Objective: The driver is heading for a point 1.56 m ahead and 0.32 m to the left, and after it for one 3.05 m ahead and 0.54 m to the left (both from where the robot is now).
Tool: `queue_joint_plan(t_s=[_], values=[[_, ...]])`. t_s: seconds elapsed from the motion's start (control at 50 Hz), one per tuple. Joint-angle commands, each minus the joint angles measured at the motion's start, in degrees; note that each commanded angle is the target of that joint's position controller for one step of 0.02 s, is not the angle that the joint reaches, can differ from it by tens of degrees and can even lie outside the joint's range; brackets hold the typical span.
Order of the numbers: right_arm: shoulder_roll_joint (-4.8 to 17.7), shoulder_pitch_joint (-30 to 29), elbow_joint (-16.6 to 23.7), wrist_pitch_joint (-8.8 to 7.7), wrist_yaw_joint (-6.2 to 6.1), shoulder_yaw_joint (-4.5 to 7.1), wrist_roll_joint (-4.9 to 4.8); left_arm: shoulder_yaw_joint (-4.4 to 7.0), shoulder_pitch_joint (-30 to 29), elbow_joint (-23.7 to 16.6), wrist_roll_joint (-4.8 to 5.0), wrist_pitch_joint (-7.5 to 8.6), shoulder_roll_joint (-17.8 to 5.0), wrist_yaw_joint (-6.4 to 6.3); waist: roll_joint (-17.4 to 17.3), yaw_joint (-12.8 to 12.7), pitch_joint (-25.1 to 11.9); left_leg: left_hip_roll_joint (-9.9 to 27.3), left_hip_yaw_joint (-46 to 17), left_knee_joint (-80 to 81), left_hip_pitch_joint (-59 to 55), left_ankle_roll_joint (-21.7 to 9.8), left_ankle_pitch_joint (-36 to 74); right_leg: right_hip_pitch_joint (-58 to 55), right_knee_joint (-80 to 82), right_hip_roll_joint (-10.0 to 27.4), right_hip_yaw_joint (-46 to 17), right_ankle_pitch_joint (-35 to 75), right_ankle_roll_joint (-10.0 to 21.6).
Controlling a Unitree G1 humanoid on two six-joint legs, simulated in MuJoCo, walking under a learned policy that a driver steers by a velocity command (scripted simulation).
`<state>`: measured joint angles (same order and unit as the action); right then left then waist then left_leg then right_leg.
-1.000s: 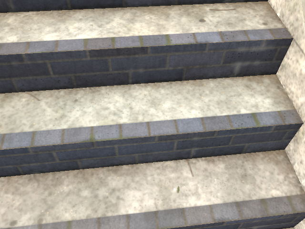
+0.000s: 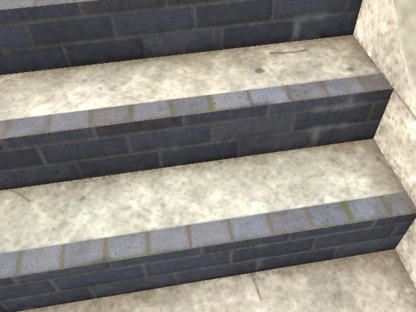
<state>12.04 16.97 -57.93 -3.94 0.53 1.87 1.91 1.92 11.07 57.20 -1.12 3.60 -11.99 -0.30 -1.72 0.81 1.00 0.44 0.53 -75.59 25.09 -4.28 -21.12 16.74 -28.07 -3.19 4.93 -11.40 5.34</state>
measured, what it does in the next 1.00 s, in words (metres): climbs, turning left: left foot 0.19 m higher, then right foot 0.19 m higher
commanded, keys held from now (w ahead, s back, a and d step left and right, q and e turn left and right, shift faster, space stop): w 0.02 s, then w+q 0.58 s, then w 0.40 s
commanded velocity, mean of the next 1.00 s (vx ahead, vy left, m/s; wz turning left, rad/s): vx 0.49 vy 0.00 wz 0.32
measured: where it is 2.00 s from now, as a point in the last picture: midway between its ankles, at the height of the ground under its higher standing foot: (94, 5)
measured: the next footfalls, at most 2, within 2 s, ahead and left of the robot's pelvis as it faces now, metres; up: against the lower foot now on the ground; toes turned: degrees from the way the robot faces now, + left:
left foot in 0.44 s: +0.36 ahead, +0.15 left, +0.19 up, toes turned +16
right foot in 0.94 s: +0.67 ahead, +0.09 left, +0.38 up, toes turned +16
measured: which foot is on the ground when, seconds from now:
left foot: up 0.00-0.42, down 0.44-0.94, up 0.96-1.00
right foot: down 0.00-0.48, up 0.50-0.92, down 0.94-1.00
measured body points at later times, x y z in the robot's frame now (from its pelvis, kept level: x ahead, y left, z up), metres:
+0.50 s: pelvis +0.23 +0.06 +0.04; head +0.28 +0.06 +0.49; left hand +0.12 +0.27 -0.09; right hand +0.52 -0.04 -0.04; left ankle +0.32 +0.14 -0.55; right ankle +0.08 -0.08 -0.65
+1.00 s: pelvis +0.53 +0.12 +0.27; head +0.55 +0.14 +0.71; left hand +0.66 +0.35 +0.16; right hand +0.59 -0.12 +0.13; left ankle +0.35 +0.15 -0.37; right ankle +0.63 +0.08 -0.36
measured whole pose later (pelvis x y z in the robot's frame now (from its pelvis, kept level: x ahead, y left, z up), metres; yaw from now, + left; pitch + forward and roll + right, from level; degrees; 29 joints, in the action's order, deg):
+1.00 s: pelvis +0.53 +0.12 +0.27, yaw +21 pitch +3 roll -4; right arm 10.4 26.0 -54.3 -6.2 0.8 3.7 0.5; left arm -2.1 2.6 39.9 -1.0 0.7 -4.4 -1.7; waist -2.1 0.2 -0.3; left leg -3.4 -6.3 -67.0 18.9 -6.8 1.8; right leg 45.8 -70.9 -2.5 10.9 -29.1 7.7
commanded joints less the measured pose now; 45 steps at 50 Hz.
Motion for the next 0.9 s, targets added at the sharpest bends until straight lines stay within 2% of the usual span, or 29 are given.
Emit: queue_joint_plan(t_s=[0.02, 0.1, 0.12, 0.2, 0.3, 0.32, 0.38, 0.4, 0.42, 0.44, 0.46, 0.48, 0.5, 0.52, 0.54, 0.56, 0.58, 0.6, 0.62, 0.66, 0.68, 0.74, 0.76, 0.78, 0.82, 0.84, 0.86, 0.88, 0.9], values=[[1.97, 2.80, 2.30, 0.44, 1.00, 0.66, 1.07, 0.32, 5.45, 0.62, 0.00, 0.75, -3.68, 0.23, 3.85, 0.78, 2.55, 3.43, -0.41, -15.19, 17.33, 0.35, 5.57, -3.24, 18.41, 15.68, -20.46, -11.50, 7.55], [-0.49, -1.45, 4.71, 2.16, 0.12, 0.33, 0.30, 0.04, 12.01, 3.84, -0.71, 2.46, -4.02, -0.04, 2.78, -0.01, 2.07, 1.08, -2.56, -22.74, 25.04, 0.84, 9.02, -1.89, 15.77, 16.18, -13.61, -0.30, 7.49], [-2.87, -2.44, 4.93, 2.90, -1.04, -0.11, -0.38, -0.05, 16.68, 5.55, -1.20, 2.65, -3.26, -0.08, 7.11, -1.73, 1.01, -1.69, -0.52, -38.06, 31.32, 0.27, 4.21, -4.12, 15.72, 17.97, -15.53, -3.05, 9.90], [-4.89, -18.42, 15.89, 3.30, -3.17, -1.84, 0.16, -0.75, 20.90, 7.94, -1.16, 3.76, -4.11, -0.46, 3.10, -2.55, 6.80, -1.07, -6.10, -53.78, 58.25, -2.50, -4.35, -14.24, 18.20, 23.01, -16.61, -14.62, 6.90], [-6.29, -26.27, 24.75, 3.53, -3.44, -4.15, -0.60, -2.58, 21.65, 9.69, -0.55, 4.52, -3.77, -0.34, 0.87, -1.68, 8.73, 0.24, -2.04, -48.92, 62.28, -3.13, -10.45, -12.63, 22.01, 19.62, -6.44, -10.06, 2.74], [-7.81, -28.68, 27.72, 3.76, -2.92, -5.59, -0.24, -3.26, 21.71, 10.57, 0.49, 3.77, -2.76, -0.76, 0.52, -0.55, 8.76, 2.22, 1.07, -38.42, 56.54, -2.99, -8.64, -7.75, 24.29, 16.45, -3.08, -8.23, 1.12], [-8.19, -30.05, 31.24, 5.01, -1.37, -7.31, -0.25, -2.68, 20.01, 8.69, 2.60, 2.04, -6.07, -3.31, 3.67, -1.84, 3.43, 3.18, 10.86, -11.44, 31.04, -2.57, -10.35, -5.71, 33.25, 15.90, 3.13, 28.79, 4.45], [-8.16, -23.39, 26.83, 5.06, -0.98, -6.87, -0.53, -2.82, 19.50, 6.63, 3.08, 1.90, -6.44, -3.52, 3.29, -0.20, -3.96, -1.02, 15.90, -7.99, 18.70, -3.94, -9.33, -9.45, 24.51, 15.92, 8.25, 67.05, 4.77], [-4.43, -15.56, 24.63, 4.87, -1.13, -5.72, -2.32, -2.07, 21.46, 5.54, 3.65, 1.62, -10.28, -3.33, 10.35, 4.00, -12.86, -7.44, 19.07, -3.28, 6.54, -4.51, -12.27, -12.51, 11.55, 17.08, 6.96, 105.57, 5.44], [-2.06, -5.50, 22.39, 4.50, -0.91, -4.40, -2.27, -0.51, 19.65, 3.54, 3.95, 1.65, -14.50, -2.71, 17.40, 8.22, -21.28, -8.64, 15.41, 3.15, -0.23, -6.65, -8.40, -19.38, -3.44, 20.20, 6.15, 118.14, 5.27], [2.70, 1.06, 20.40, 3.99, -0.34, -2.39, -0.06, 0.87, 16.28, -0.07, 3.52, 2.26, -17.27, -1.68, 18.81, 11.69, -27.90, -8.46, 3.26, 11.92, -9.14, -9.09, -8.23, -18.28, -19.50, 19.98, 5.69, 110.68, 3.72], [8.44, 3.93, 17.87, 4.45, -1.24, -0.10, 0.14, 0.94, 9.81, -6.98, 2.55, 3.33, -14.58, 0.78, 3.07, 12.29, -26.30, 2.64, -25.90, 28.67, -20.10, -15.37, -10.80, 6.25, -42.61, 10.47, 3.70, 73.13, -0.52], [15.11, 0.07, 16.52, 6.30, -2.85, 2.90, 0.11, 1.53, 4.29, -9.88, -0.07, 3.93, -12.09, 2.98, -11.70, 9.63, -27.91, 10.37, -56.33, 53.54, -22.32, -17.98, -3.21, 19.35, -69.72, -2.74, -2.90, 9.08, -3.15], [13.14, -5.13, 16.25, 6.22, -2.57, 3.09, -0.62, 0.37, 6.88, -12.58, -2.11, 3.51, -5.69, 3.35, -5.17, 4.23, -24.11, 12.53, -54.41, 54.37, -18.40, -15.07, -7.00, 26.96, -84.51, 1.69, -11.91, 8.64, -2.12], [9.68, -4.80, 13.12, 5.62, -2.07, 2.30, -0.53, -0.19, 1.67, -15.19, -2.09, 2.50, -2.30, 2.45, 3.29, 2.52, -13.87, 11.10, -49.34, 53.28, -8.93, -12.86, -15.70, 31.52, -89.10, 2.67, -9.99, 9.58, -2.00], [5.84, -5.20, 9.87, 4.40, -1.97, 1.46, 0.03, -1.53, -0.87, -17.95, -2.50, 1.48, 2.05, 0.75, 6.04, -0.96, -2.52, 9.31, -41.00, 51.17, 0.16, -9.55, -15.85, 36.78, -88.90, 3.94, -9.71, 10.34, -1.22], [1.12, -6.53, 7.87, 2.96, -1.38, 0.17, 0.93, -2.75, -0.76, -20.80, -3.07, 1.11, 4.86, -0.32, 2.48, -3.96, 0.46, 6.72, -35.07, 50.55, 4.02, -9.52, -8.92, 40.78, -95.33, 3.43, -9.68, 6.68, -0.06], [-0.99, -6.23, 6.15, 2.04, -0.75, -0.31, 1.08, -3.11, 1.50, -20.92, -2.72, 0.61, 5.40, -0.74, 1.16, -5.55, 2.65, 5.27, -26.96, 50.95, 4.86, -7.81, -2.74, 44.06, -97.34, 3.88, -9.58, 3.17, 0.45], [-0.72, -4.78, 4.57, 1.26, -0.20, -0.14, 0.33, -3.65, 3.93, -20.97, -3.13, 0.03, 6.26, -1.33, 1.30, -6.91, 2.77, 3.93, -19.86, 49.58, 3.37, -6.57, 7.80, 45.86, -95.28, 5.00, -9.30, 3.44, 0.74], [-0.72, -3.84, 4.04, -0.51, 0.56, -0.48, -0.12, -4.02, 0.80, -22.24, -2.00, -0.31, 5.72, -1.21, 2.64, -7.03, 5.08, 2.23, -11.95, 51.78, 6.92, -4.26, 16.02, 45.77, -84.18, 5.62, -7.10, 3.87, 0.30], [-0.45, 1.21, 2.21, -1.51, 0.82, -0.73, 0.51, -4.09, -2.68, -22.17, -1.16, -0.55, 6.89, -1.97, 0.60, -4.11, 2.33, 4.31, -13.63, 53.02, 1.26, -5.09, 26.58, 51.09, -97.50, 2.80, -2.56, 0.61, 0.41], [2.57, 8.93, -0.60, -3.00, 0.79, -0.30, 0.06, -5.60, -14.03, -27.83, -0.91, -0.69, 10.30, -2.51, -1.78, -0.79, 3.03, 7.82, -15.84, 57.60, -10.46, -4.83, 16.29, 68.87, -108.96, 4.70, -1.50, -9.39, 1.70], [2.07, 10.46, -1.76, -2.65, 0.95, -0.41, -0.57, -6.79, -18.61, -30.53, -1.40, -0.75, 11.26, -2.25, 0.17, -0.86, 4.64, 5.52, -13.32, 59.56, -8.90, -2.38, 12.17, 67.63, -98.88, 6.13, -0.98, -9.34, 2.55], [1.46, 12.25, -2.16, -2.25, 0.53, -0.60, -0.79, -6.83, -22.55, -32.23, -0.73, -0.76, 10.48, -1.65, -0.87, 0.88, 4.76, 5.21, -12.58, 63.50, -8.16, -2.79, 12.48, 65.21, -92.71, 5.97, 1.43, -10.25, 2.65], [3.49, 13.67, -0.88, -0.81, -2.31, 0.34, -1.77, -7.16, -24.97, -34.61, -1.30, -1.49, 8.99, -0.38, -1.96, 2.36, -0.35, 5.85, -10.80, 73.85, -9.89, -6.12, 30.17, 50.53, -74.71, 5.79, 4.98, -8.99, 2.16], [3.18, 12.16, -0.35, -0.21, -3.67, 0.41, -2.75, -7.48, -23.11, -33.39, -1.90, -1.47, 11.12, -0.15, -2.88, 0.19, -5.00, 6.27, -6.87, 74.10, -10.93, -6.73, 44.90, 38.81, -68.54, 5.38, 3.55, -8.54, 3.18], [3.90, 7.72, 3.23, -0.49, -4.07, 0.49, -3.20, -6.95, -16.32, -30.00, -0.43, -1.50, 9.39, 0.34, -1.32, -3.07, -9.99, 5.37, -1.19, 70.33, -7.26, -7.13, 69.72, 20.94, -55.34, 2.51, 7.51, -9.29, 3.58], [7.30, 9.64, 4.23, -1.39, -4.07, 1.38, -4.11, -5.72, -10.40, -27.04, 1.31, -1.47, 6.75, -0.29, -3.37, -5.08, -16.56, 8.17, -3.00, 63.75, -9.38, -8.26, 94.35, 8.29, -52.58, -0.65, 8.48, -9.37, 3.51], [12.24, 8.80, 4.89, -2.68, -4.00, 2.78, -3.84, -3.63, 0.19, -24.19, 2.49, -2.49, 3.02, -1.56, -7.58, -10.86, -22.35, 11.74, -4.87, 53.17, -18.20, -9.28, 109.73, 4.13, -47.61, -0.52, 5.38, -13.73, 3.01]])
Keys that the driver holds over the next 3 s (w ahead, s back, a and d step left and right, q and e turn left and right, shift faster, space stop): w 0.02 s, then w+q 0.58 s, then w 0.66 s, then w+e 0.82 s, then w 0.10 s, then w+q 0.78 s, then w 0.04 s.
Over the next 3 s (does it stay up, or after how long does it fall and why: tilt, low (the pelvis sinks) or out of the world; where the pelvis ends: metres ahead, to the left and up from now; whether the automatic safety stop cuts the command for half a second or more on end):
stays up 1.62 0.28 1.06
